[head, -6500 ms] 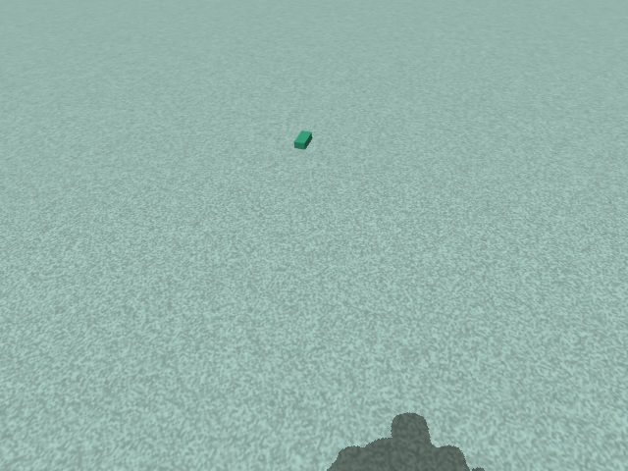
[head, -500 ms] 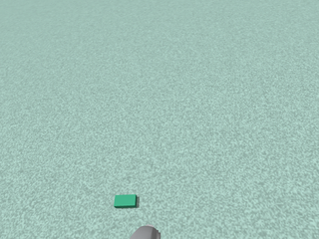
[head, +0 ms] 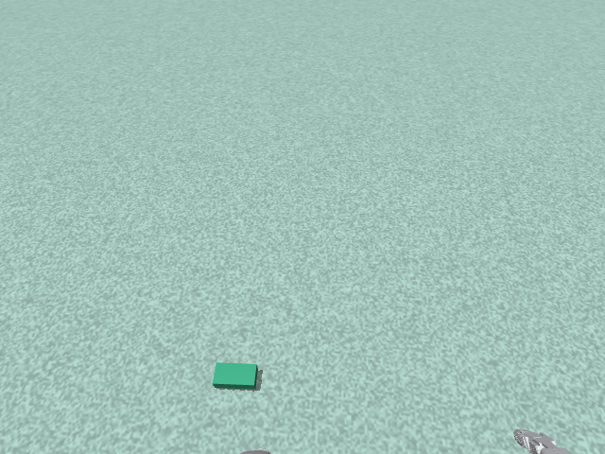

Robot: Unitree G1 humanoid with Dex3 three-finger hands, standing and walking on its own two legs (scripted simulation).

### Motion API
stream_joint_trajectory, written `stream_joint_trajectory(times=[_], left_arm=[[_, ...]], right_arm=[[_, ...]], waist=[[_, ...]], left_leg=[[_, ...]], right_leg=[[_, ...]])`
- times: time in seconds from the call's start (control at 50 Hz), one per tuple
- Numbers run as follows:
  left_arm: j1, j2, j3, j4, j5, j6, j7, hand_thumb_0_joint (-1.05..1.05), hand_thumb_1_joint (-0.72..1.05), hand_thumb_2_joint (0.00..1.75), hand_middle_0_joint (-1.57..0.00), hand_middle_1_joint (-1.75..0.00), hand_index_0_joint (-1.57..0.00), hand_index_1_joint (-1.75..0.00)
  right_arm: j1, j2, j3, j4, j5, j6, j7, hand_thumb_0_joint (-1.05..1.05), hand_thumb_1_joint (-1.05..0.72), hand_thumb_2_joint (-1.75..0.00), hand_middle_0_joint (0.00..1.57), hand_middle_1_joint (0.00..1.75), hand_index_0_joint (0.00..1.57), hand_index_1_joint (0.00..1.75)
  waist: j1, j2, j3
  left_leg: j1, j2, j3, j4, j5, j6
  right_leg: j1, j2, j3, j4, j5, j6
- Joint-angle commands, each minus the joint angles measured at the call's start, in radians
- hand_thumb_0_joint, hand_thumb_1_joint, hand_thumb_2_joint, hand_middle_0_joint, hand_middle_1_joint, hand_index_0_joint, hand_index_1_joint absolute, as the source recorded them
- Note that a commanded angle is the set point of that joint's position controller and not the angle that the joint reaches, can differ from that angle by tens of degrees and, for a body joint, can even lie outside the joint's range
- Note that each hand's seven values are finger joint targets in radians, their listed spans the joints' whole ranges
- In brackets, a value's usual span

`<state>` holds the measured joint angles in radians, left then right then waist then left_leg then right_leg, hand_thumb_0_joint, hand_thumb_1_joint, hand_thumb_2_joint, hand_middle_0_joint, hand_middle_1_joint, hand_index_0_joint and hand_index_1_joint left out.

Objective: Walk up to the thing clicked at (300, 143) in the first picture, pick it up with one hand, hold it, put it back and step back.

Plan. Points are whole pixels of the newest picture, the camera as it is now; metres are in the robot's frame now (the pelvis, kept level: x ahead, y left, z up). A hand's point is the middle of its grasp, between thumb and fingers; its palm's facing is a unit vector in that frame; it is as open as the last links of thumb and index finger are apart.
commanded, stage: walk up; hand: left
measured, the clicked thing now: (235, 375) +0.46 +0.24 -0.72
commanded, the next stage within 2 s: stand in 1.14 s
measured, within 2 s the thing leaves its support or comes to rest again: neither
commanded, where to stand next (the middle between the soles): +0.07 +0.03 m, yaw -2 degrees
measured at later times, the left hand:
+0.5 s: hand out of the picture +0.10 +0.27 -0.12, palm faces +0.00 -0.94 -0.34, open 7.4 cm
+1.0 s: hand out of the picture +0.08 +0.25 -0.12, palm faces +0.02 -0.95 -0.32, open 7.4 cm
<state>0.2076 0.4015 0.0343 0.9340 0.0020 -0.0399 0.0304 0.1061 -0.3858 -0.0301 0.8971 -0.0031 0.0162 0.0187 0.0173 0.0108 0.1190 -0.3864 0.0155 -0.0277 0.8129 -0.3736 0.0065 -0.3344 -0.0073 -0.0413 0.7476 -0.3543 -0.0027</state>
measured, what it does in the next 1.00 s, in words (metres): stands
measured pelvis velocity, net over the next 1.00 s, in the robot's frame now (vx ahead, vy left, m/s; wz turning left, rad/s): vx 0.02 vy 0.00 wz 0.01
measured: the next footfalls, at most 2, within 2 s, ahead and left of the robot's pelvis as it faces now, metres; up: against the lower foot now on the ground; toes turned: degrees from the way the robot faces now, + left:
none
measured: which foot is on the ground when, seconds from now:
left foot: down 0.00-1.00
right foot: down 0.00-1.00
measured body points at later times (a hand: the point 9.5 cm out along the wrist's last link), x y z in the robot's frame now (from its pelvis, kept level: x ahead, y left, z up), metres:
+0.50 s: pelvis +0.01 +0.01 +0.04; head +0.02 +0.01 +0.49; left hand +0.10 +0.32 -0.09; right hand +0.10 -0.29 -0.09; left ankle +0.04 +0.12 -0.71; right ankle +0.03 -0.13 -0.71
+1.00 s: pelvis +0.02 +0.00 +0.04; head +0.03 +0.00 +0.49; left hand +0.08 +0.30 -0.10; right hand +0.09 -0.30 -0.09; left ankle +0.04 +0.12 -0.71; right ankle +0.03 -0.13 -0.71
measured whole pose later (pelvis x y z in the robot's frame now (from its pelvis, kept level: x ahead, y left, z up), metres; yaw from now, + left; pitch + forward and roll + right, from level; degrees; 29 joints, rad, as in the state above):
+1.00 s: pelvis +0.02 +0.00 +0.04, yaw +1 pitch -2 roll +0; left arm 0.09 0.34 0.02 1.18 0.00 -0.01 -0.01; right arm 0.09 -0.35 -0.01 1.19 -0.01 -0.01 0.02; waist 0.00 0.00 0.06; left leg -0.16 0.00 -0.03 0.34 -0.14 0.00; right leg -0.12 -0.02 -0.05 0.31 -0.15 0.01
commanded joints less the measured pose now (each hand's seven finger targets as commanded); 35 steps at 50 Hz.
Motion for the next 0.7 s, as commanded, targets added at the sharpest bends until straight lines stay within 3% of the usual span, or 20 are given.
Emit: stream_joint_trajectory(times=[0.0,0.02,0.04,0.06,0.08,0.1,0.14,0.2,0.28,0.44,0.52,0.68], left_arm=[[-0.033,0.313,0.062,-0.036,0.023,-0.027,0.011,0.00,0.90,0.90,-0.20,-0.30,-0.20,-0.30],[-0.134,0.299,0.056,-0.053,0.021,-0.024,0.005,0.00,0.90,0.90,-0.20,-0.30,-0.20,-0.30],[-0.155,0.254,0.042,-0.053,0.014,-0.018,-0.001,0.00,0.90,0.90,-0.20,-0.30,-0.20,-0.30],[-0.148,0.218,0.029,-0.044,0.007,-0.015,-0.003,0.00,0.90,0.90,-0.20,-0.30,-0.20,-0.30],[-0.124,0.196,0.024,-0.027,-0.001,-0.013,-0.006,0.00,0.90,0.90,-0.20,-0.30,-0.20,-0.30],[-0.089,0.195,0.025,0.001,0.000,-0.009,-0.007,0.00,0.90,0.90,-0.20,-0.30,-0.20,-0.30],[-0.077,0.195,0.024,0.029,0.003,-0.007,-0.014,0.00,0.90,0.90,-0.20,-0.30,-0.20,-0.30],[-0.123,0.186,0.020,0.050,-0.003,-0.007,-0.019,0.00,0.90,0.90,-0.20,-0.30,-0.20,-0.30],[-0.130,0.170,0.007,0.088,-0.014,-0.004,-0.021,0.00,0.90,0.90,-0.20,-0.30,-0.20,-0.30],[-0.184,0.171,0.001,0.143,-0.005,0.000,-0.025,0.00,0.90,0.90,-0.20,-0.30,-0.20,-0.30],[-0.201,0.172,0.005,0.160,-0.002,0.000,-0.026,0.00,0.90,0.90,-0.20,-0.30,-0.20,-0.30],[-0.208,0.168,0.013,0.183,0.006,0.000,-0.028,0.00,0.90,0.90,-0.20,-0.30,-0.20,-0.30]], right_arm=[[-0.031,-0.176,-0.041,-0.029,0.021,-0.015,-0.025,0.00,-0.90,-0.90,0.20,0.30,0.20,0.30],[0.024,-0.193,-0.053,0.014,0.013,-0.018,-0.028,0.00,-0.90,-0.90,0.20,0.30,0.20,0.30],[0.054,-0.196,-0.051,0.039,0.012,-0.026,-0.025,0.00,-0.90,-0.90,0.20,0.30,0.20,0.30],[0.033,-0.211,-0.050,0.043,0.013,-0.035,-0.022,0.00,-0.90,-0.90,0.20,0.30,0.20,0.30],[-0.025,-0.221,-0.045,0.041,0.009,-0.042,-0.019,0.00,-0.90,-0.90,0.20,0.30,0.20,0.30],[-0.067,-0.224,-0.039,0.038,0.007,-0.046,-0.017,0.00,-0.90,-0.90,0.20,0.30,0.20,0.30],[-0.081,-0.229,-0.029,0.051,0.002,-0.049,-0.015,0.00,-0.90,-0.90,0.20,0.30,0.20,0.30],[-0.074,-0.205,-0.019,0.089,0.003,-0.053,-0.017,0.00,-0.90,-0.90,0.20,0.30,0.20,0.30],[-0.095,-0.201,-0.014,0.125,0.002,-0.056,-0.018,0.00,-0.90,-0.90,0.20,0.30,0.20,0.30],[-0.103,-0.182,-0.011,0.173,0.009,-0.051,-0.018,0.00,-0.90,-0.90,0.20,0.30,0.20,0.30],[-0.095,-0.180,-0.012,0.196,0.008,-0.047,-0.017,0.00,-0.90,-0.90,0.20,0.30,0.20,0.30],[-0.103,-0.174,-0.015,0.215,0.000,-0.040,-0.013,0.00,-0.90,-0.90,0.20,0.30,0.20,0.30]], waist=[[-0.008,-0.089,-0.116],[-0.056,-0.099,-0.089],[-0.075,-0.068,-0.086],[-0.066,-0.005,-0.096],[-0.027,0.038,-0.095],[0.003,0.032,-0.102],[0.019,0.021,-0.112],[0.003,0.036,-0.120],[0.011,0.085,-0.166],[-0.007,0.004,-0.165],[-0.016,-0.025,-0.161],[-0.022,-0.024,-0.100]], left_leg=[[0.019,-0.006,-0.048,-0.035,-0.074,0.028],[0.132,0.023,-0.034,-0.041,-0.109,0.023],[0.208,0.028,-0.053,-0.161,-0.050,0.028],[0.201,0.059,-0.127,-0.279,0.055,0.047],[0.134,0.110,-0.205,-0.337,0.122,0.074],[0.081,0.158,-0.260,-0.365,0.103,0.099],[0.018,0.165,-0.251,-0.399,0.048,0.098],[0.043,0.118,-0.182,-0.435,0.135,0.046],[0.137,0.116,-0.161,-0.456,0.229,0.036],[0.204,0.103,-0.119,-0.496,0.302,0.021],[0.224,0.098,-0.106,-0.511,0.283,0.017],[0.214,0.087,-0.107,-0.545,0.157,0.009]], right_leg=[[-0.017,-0.319,0.447,-0.380,-0.028,-0.191],[-0.118,-0.321,0.415,-0.352,-0.045,-0.198],[-0.161,-0.259,0.320,-0.313,-0.010,-0.146],[-0.116,-0.174,0.197,-0.261,0.063,-0.077],[-0.039,-0.089,0.112,-0.194,0.116,-0.033],[0.026,-0.051,0.080,-0.179,0.081,-0.019],[0.119,-0.054,0.097,-0.226,0.015,-0.025],[0.176,-0.081,0.111,-0.275,0.109,-0.036],[0.187,-0.092,0.098,-0.322,0.157,-0.029],[0.227,-0.121,0.103,-0.433,0.218,-0.013],[0.221,-0.130,0.105,-0.465,0.207,-0.008],[0.156,-0.132,0.121,-0.521,0.062,-0.009]])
